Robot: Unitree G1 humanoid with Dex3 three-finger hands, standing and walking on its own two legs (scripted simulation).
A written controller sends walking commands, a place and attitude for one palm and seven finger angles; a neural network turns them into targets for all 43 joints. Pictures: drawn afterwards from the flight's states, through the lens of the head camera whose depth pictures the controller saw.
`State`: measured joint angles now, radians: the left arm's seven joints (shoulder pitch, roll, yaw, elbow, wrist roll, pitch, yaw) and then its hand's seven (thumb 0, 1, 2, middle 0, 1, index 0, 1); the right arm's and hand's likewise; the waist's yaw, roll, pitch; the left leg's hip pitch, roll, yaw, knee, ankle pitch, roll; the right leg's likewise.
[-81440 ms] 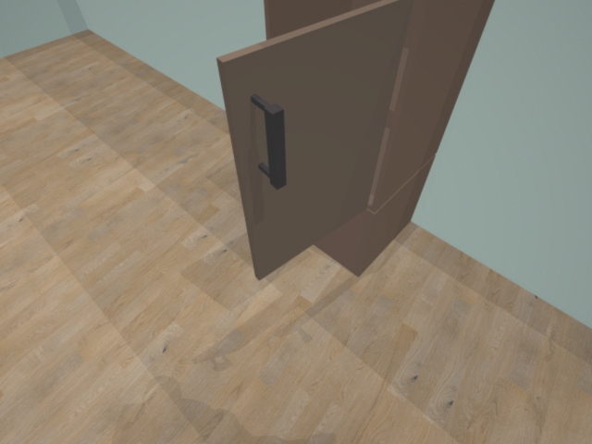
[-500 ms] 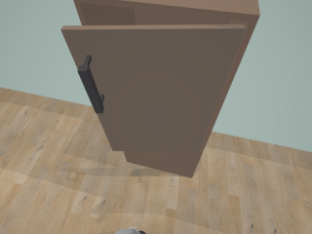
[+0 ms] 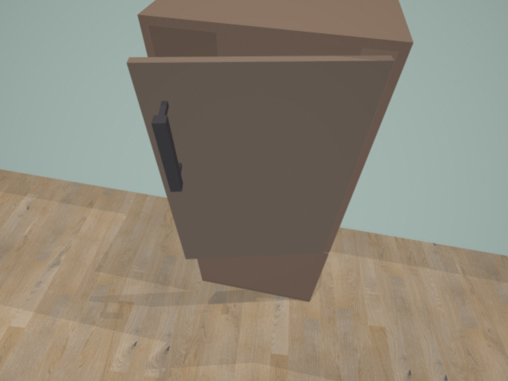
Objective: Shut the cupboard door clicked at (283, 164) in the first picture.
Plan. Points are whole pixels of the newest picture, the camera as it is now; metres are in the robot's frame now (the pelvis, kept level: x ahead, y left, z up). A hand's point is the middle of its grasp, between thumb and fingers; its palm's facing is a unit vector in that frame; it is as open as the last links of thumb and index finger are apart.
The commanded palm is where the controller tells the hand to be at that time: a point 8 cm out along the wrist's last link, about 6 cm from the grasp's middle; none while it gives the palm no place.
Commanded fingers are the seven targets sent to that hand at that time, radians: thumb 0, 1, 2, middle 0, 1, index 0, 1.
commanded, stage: come to a stop and stand still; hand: left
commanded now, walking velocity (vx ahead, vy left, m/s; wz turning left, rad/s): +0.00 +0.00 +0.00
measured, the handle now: (170, 148) +0.46 +0.18 +0.11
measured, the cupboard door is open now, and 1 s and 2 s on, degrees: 15 15 15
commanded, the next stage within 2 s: look again from close up in 0.44 s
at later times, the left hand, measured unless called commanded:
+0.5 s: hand out of the picture -0.09 +0.21 -0.17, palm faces +0.04 -0.98 -0.21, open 7.4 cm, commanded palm none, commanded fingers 0.00 0.90 0.90 -0.20 -0.30 -0.20 -0.30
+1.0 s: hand out of the picture +0.00 +0.19 -0.16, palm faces +0.00 -0.97 -0.22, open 7.4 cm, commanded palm none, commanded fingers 0.00 0.90 0.90 -0.20 -0.30 -0.20 -0.30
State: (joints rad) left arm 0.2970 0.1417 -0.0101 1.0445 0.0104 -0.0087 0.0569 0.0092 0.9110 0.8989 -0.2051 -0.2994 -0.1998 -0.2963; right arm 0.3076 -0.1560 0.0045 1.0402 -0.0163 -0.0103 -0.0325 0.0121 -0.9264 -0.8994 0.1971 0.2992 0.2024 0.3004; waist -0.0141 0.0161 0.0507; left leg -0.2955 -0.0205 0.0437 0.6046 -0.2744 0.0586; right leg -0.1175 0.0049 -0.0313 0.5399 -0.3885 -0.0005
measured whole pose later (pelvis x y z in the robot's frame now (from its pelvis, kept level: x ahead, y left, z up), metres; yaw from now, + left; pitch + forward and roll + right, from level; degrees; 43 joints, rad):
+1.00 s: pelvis -0.01 +0.00 +0.01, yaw +0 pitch +0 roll +0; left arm 0.27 0.22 -0.02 1.09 0.02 -0.02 0.03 0.00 0.91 0.90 -0.20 -0.30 -0.20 -0.30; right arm 0.20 -0.21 0.00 1.11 -0.01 -0.02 -0.01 0.01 -0.91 -0.90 0.20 0.30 0.20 0.30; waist 0.01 -0.02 0.02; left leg -0.26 -0.05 0.04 0.41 -0.15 0.06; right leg -0.12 0.01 0.02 0.42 -0.30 -0.01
